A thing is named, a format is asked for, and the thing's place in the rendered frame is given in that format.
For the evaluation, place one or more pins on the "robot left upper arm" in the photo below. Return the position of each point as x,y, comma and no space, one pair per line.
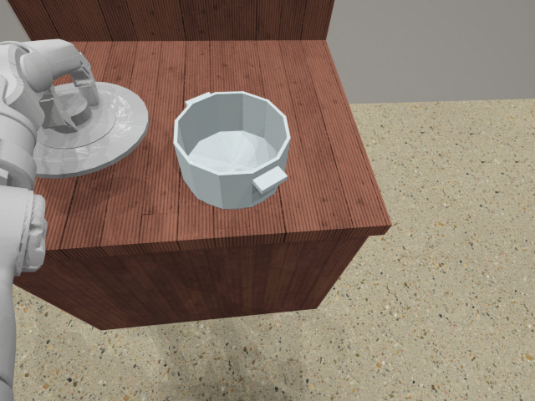
22,249

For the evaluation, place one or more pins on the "knob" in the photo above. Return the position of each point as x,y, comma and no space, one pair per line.
77,107

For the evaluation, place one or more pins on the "table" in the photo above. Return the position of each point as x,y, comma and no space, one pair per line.
130,245

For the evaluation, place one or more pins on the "lid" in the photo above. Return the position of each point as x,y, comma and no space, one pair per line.
116,127

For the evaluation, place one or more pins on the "left robot forearm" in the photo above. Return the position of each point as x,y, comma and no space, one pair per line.
24,75

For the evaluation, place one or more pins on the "pot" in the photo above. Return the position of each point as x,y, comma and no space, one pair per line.
232,148

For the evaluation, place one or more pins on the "left robot hand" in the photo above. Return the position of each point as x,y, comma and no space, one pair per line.
63,58

